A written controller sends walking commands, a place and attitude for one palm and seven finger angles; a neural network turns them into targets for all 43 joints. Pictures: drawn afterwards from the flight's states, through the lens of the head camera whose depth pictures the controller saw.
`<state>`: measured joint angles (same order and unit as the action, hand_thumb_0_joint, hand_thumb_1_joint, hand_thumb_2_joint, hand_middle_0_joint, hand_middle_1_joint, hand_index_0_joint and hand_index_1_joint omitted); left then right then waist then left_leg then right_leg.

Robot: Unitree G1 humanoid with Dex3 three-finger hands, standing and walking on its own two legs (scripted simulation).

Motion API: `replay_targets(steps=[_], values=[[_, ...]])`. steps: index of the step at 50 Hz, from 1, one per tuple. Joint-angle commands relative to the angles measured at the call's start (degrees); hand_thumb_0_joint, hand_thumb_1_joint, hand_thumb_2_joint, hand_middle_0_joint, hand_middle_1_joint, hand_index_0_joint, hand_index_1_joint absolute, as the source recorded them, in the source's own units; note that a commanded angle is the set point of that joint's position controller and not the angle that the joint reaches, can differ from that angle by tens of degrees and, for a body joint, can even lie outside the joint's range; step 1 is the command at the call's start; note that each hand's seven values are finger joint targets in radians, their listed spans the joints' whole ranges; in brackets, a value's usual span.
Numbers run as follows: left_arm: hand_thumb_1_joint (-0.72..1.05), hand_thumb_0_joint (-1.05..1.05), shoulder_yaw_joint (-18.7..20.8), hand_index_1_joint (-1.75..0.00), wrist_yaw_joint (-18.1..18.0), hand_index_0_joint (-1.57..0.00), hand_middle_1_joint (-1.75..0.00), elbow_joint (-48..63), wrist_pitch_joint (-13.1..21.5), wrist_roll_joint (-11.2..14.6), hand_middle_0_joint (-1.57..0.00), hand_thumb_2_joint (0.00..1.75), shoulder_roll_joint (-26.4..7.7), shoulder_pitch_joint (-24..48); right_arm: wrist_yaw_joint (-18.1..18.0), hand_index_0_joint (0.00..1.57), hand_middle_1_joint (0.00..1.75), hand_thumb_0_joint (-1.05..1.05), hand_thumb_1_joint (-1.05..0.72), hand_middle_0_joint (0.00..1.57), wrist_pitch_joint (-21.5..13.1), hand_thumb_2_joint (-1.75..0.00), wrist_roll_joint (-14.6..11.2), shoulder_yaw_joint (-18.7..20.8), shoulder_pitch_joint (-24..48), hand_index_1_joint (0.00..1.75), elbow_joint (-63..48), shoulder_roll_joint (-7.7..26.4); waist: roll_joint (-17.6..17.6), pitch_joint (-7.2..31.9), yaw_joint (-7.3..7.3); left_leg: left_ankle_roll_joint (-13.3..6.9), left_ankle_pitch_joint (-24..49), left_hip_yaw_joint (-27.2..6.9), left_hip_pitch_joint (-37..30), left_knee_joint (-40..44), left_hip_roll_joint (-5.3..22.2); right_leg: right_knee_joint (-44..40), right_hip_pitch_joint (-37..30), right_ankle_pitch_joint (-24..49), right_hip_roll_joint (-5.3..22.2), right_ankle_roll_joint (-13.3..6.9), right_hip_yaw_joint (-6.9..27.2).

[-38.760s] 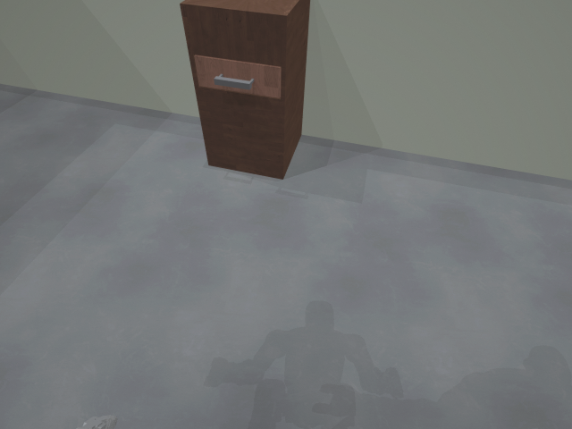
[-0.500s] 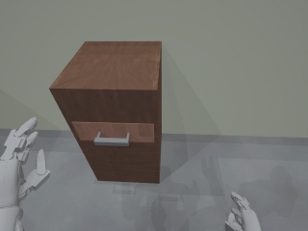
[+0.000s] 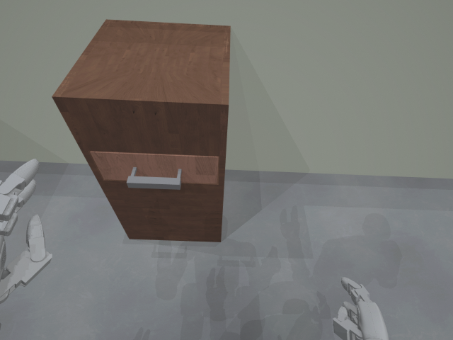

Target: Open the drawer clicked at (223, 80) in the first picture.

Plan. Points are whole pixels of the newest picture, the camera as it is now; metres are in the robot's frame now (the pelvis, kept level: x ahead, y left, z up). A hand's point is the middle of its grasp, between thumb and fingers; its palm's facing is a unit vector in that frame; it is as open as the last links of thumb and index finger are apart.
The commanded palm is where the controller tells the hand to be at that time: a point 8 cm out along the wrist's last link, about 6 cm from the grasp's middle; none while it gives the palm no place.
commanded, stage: step back with the hand held close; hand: left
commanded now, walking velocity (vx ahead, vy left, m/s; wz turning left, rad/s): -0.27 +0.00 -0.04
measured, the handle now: (155, 177) +0.60 +0.25 -0.23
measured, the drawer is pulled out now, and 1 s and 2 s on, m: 0.00 0.00 0.00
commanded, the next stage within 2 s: stop stepping back and stand still in 0.78 s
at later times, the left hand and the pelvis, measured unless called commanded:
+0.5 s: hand out of the picture +0.10 +0.24 +0.16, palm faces +0.35 -0.81 -0.48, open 7.4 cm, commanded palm +0.03 +0.29 +0.18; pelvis -0.08 +0.00 -0.01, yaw +2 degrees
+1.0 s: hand out of the picture +0.00 +0.23 +0.16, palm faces +0.42 -0.82 -0.40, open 7.4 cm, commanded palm -0.06 +0.26 +0.18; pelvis -0.18 -0.02 -0.01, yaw +1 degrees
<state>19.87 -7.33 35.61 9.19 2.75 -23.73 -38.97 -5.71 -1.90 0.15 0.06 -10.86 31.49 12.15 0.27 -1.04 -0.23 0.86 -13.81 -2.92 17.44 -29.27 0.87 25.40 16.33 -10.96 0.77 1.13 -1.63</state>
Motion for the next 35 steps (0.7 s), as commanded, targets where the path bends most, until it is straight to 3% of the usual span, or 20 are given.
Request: replay_targets(steps=[1, 4, 7, 8, 11, 12, 15, 17, 19, 20, 23, 25, 27, 29, 31, 32, 33, 34, 35], values=[[0.9, 0.0, 8.18, -0.3, -1.67, -0.2, -0.3, 11.34, 4.94, 0.64, -0.2, 0.9, -8.11, 0.55, -0.36, 0.2, 0.3, 0.0, -0.9, 0.2, -3.64, -0.9, -0.36, 2.45, 5.72, 0.3, -8.71, 7.12, -6.19, 11.64, 0.16, -1.12, 14.57, 1.45, 3.88, 5.59, 1.29, 1.25, -11.87, 14.41, -1.15, 0.07, -0.71], [0.9, 0.0, 7.25, -0.3, -1.46, -0.2, -0.3, 7.65, 4.98, 0.55, -0.2, 0.9, -6.91, 1.47, -0.19, 0.2, 0.3, 0.0, -0.9, 0.2, -3.65, -0.9, -0.45, 2.3, 5.94, 0.3, -7.93, 7.51, -5.17, 7.92, 0.13, -1.32, 6.62, 0.91, 8.2, 7.22, 1.26, -0.16, -10.34, 8.86, -1.44, 0.19, -0.32], [0.9, 0.0, 6.02, -0.3, -1.22, -0.2, -0.3, 5.91, 5.49, 0.1, -0.2, 0.9, -6.56, 3.87, -0.01, 0.2, 0.3, 0.0, -0.9, 0.2, -3.72, -0.9, -0.65, 2.54, 6.17, 0.3, -7.67, 7.99, -3.73, 4.05, -0.17, -1.4, -6.08, 1.77, 11.17, 8.3, 0.14, -4.71, -6.65, -0.85, -1.14, 0.13, 1.29], [0.9, 0.0, 5.67, -0.3, -1.32, -0.2, -0.3, 4.74, 5.59, -0.22, -0.2, 0.9, -6.3, 4.3, 0.12, 0.2, 0.3, 0.0, -0.9, 0.2, -3.57, -0.9, -0.65, 2.35, 6.24, 0.3, -7.6, 7.76, -2.13, 2.9, -0.14, -1.53, -8.57, 1.83, 11.72, 8.18, -0.15, -6.16, -5.24, -4.19, -0.86, 0.05, 1.64], [0.9, 0.0, 4.26, -0.3, -1.37, -0.2, -0.3, 5.5, 6.05, -0.69, -0.2, 0.9, -6.13, 6.25, 0.51, 0.2, 0.3, 0.0, -0.9, 0.2, -3.34, -0.9, -0.81, 2.28, 5.82, 0.3, -7.9, 8.19, -2.0, 1.65, -0.47, -1.61, -12.65, 2.17, 11.57, 7.89, -0.63, -9.61, -1.77, -14.17, -0.8, 0.12, 2.25], [0.9, 0.0, 5.37, -0.3, -1.54, -0.2, -0.3, 7.23, 6.38, -0.96, -0.2, 0.9, -7.79, 7.5, 0.31, 0.2, 0.3, 0.0, -0.9, 0.2, -3.34, -0.9, -0.57, 2.49, 6.12, 0.3, -7.79, 8.53, -2.96, 2.08, -0.48, -1.71, -13.5, 2.1, 11.45, 8.53, -0.77, -10.1, -1.89, -15.17, -1.34, 0.27, 2.27], [0.9, 0.0, 4.83, -0.3, -1.87, -0.2, -0.3, 8.83, 6.72, -1.37, -0.2, 0.9, -7.33, 7.42, 0.41, 0.2, 0.3, 0.0, -0.9, 0.2, -3.3, -0.9, -0.61, 2.27, 5.3, 0.3, -8.59, 8.24, -3.72, 3.31, -0.56, -2.15, -14.51, 1.24, 12.49, 9.8, -0.39, -7.95, -4.05, -14.85, -2.31, 0.44, 1.29], [0.9, 0.0, 6.32, -0.3, -2.24, -0.2, -0.3, 11.41, 7.12, -1.28, -0.2, 0.9, -9.38, 7.4, 0.36, 0.2, 0.3, 0.0, -0.9, 0.2, -3.53, -0.9, -0.51, 2.43, 4.88, 0.3, -8.43, 8.3, -5.5, 5.12, -0.73, -1.89, -11.75, 1.49, 10.51, 9.66, -0.77, -7.56, -4.67, -10.91, -2.76, 0.36, 0.88], [0.9, 0.0, 6.35, -0.3, -2.34, -0.2, -0.3, 12.1, 7.42, -1.16, -0.2, 0.9, -8.98, 5.67, 0.5, 0.2, 0.3, 0.0, -0.9, 0.2, -3.89, -0.9, -0.46, 2.31, 4.51, 0.3, -8.61, 7.79, -7.08, 6.97, -0.61, -1.98, -8.66, 1.09, 10.1, 10.15, -0.61, -5.02, -7.28, -5.26, -3.28, 0.43, 0.02], [0.9, 0.0, 6.99, -0.3, -2.34, -0.2, -0.3, 11.8, 7.68, -1.18, -0.2, 0.9, -9.11, 4.98, 0.49, 0.2, 0.3, 0.0, -0.9, 0.2, -4.18, -0.9, -0.5, 2.46, 4.65, 0.3, -8.6, 7.89, -7.59, 7.65, -0.47, -2.39, -9.18, 0.6, 12.05, 11.07, -0.04, -3.16, -9.86, -3.12, -3.93, 0.67, -0.15], [0.9, 0.0, 7.85, -0.3, -2.28, -0.2, -0.3, 8.95, 8.26, -2.46, -0.2, 0.9, -7.89, 3.23, 0.57, 0.2, 0.3, 0.0, -0.9, 0.2, -4.88, -0.9, -0.44, 2.86, 5.64, 0.3, -9.47, 8.76, -11.43, 5.3, 0.14, -4.9, -23.51, -2.48, 27.32, 16.24, 3.72, 5.54, -19.46, -5.76, -6.42, 1.13, -0.32], [0.9, 0.0, 8.29, -0.3, -2.54, -0.2, -0.3, 8.07, 8.55, -3.31, -0.2, 0.9, -6.79, 2.8, 0.47, 0.2, 0.3, 0.0, -0.9, 0.2, -5.47, -0.9, 0.0, 3.33, 5.72, 0.3, -9.5, 9.02, -11.81, 4.27, 0.5, -6.3, -29.28, -5.01, 35.33, 17.38, 5.73, 12.09, -23.7, -2.92, -8.32, 0.91, -0.02], [0.9, 0.0, 10.05, -0.3, -2.57, -0.2, -0.3, 8.9, 8.87, -3.04, -0.2, 0.9, -8.14, 1.79, 0.41, 0.2, 0.3, 0.0, -0.9, 0.2, -6.57, -0.9, 0.35, 3.58, 5.74, 0.3, -9.39, 8.4, -8.24, 5.88, 0.49, -5.94, -24.88, -3.15, 30.79, 12.02, 4.92, 10.85, -19.85, 2.9, -7.35, 0.19, 2.07], [0.9, 0.0, 11.78, -0.3, -2.16, -0.2, -0.3, 9.41, 9.55, -2.58, -0.2, 0.9, -10.12, 1.71, 0.83, 0.2, 0.3, 0.0, -0.9, 0.2, -7.38, -0.9, -0.06, 3.77, 5.69, 0.3, -8.88, 7.36, -2.75, 6.68, 0.19, -4.35, -20.35, 1.5, 22.34, 1.62, 0.57, 3.08, -9.62, 3.81, -1.87, -1.63, 9.83], [0.9, 0.0, 12.57, -0.3, -2.27, -0.2, -0.3, 8.05, 9.76, -2.42, -0.2, 0.9, -10.62, 1.65, 1.53, 0.2, 0.3, 0.0, -0.9, 0.2, -7.28, -0.9, 0.27, 4.42, 4.74, 0.3, -7.38, 6.85, 2.76, 6.65, 0.1, -2.42, -21.77, 4.27, 14.77, -10.86, -1.96, -6.51, 3.76, -12.96, 5.29, -5.0, 20.31], [0.9, 0.0, 11.58, -0.3, -2.57, -0.2, -0.3, 8.57, 8.88, -1.61, -0.2, 0.9, -10.1, 2.25, 2.05, 0.2, 0.3, 0.0, -0.9, 0.2, -6.27, -0.9, 0.44, 4.63, 3.57, 0.3, -5.73, 6.15, 8.09, 7.51, -0.14, -0.08, -16.73, 5.42, 5.63, -18.89, -3.74, -13.36, 14.15, -20.35, 9.49, -7.87, 25.09], [0.9, 0.0, 9.33, -0.3, -2.93, -0.2, -0.3, 8.64, 7.72, -1.3, -0.2, 0.9, -8.31, 3.86, 2.06, 0.2, 0.3, 0.0, -0.9, 0.2, -4.61, -0.9, 1.58, 4.5, 3.54, 0.3, -4.02, 5.0, 12.25, 7.56, -0.59, 0.7, -14.85, 4.26, 0.0, -25.2, -3.36, -16.99, 19.97, -22.78, 12.35, -9.3, 24.11], [0.9, 0.0, 7.89, -0.3, -2.67, -0.2, -0.3, 10.34, 7.35, -1.71, -0.2, 0.9, -7.67, 6.85, 1.97, 0.2, 0.3, 0.0, -0.9, 0.2, -3.42, -0.9, 1.97, 4.13, 3.35, 0.3, -3.37, 4.93, 14.05, 8.38, -1.37, 0.32, -14.02, 3.56, -4.66, -26.26, -2.54, -17.06, 23.96, -23.18, 11.82, -8.54, 20.08], [0.9, 0.0, 6.96, -0.3, -2.32, -0.2, -0.3, 10.92, 7.29, -2.02, -0.2, 0.9, -7.14, 9.1, 1.54, 0.2, 0.3, 0.0, -0.9, 0.2, -3.0, -0.9, 1.91, 3.66, 2.87, 0.3, -3.08, 4.77, 13.79, 7.23, -2.27, -0.2, -12.53, 3.25, -9.9, -21.73, -2.12, -15.84, 28.59, -22.24, 9.01, -6.51, 15.87]])
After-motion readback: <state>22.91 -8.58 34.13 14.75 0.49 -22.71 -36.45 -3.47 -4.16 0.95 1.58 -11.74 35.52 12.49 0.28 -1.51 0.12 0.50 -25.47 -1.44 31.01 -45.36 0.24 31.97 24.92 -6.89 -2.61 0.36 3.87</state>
